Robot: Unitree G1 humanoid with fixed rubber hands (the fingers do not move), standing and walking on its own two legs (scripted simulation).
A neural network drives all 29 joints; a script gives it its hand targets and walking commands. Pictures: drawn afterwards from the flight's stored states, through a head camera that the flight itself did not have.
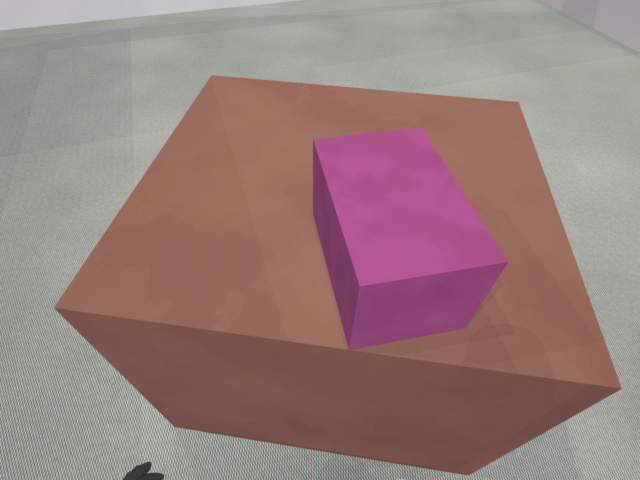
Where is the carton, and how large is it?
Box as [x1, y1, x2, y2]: [313, 128, 507, 349]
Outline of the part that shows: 421,128 313,139 313,215 349,349 464,328 507,263 507,260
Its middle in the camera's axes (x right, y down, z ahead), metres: +0.11 -0.02 +0.61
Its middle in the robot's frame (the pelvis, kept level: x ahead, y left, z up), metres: +0.47 -0.09 +0.02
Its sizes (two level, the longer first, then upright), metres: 0.289 0.187 0.172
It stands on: a pedestal, 0.69 m high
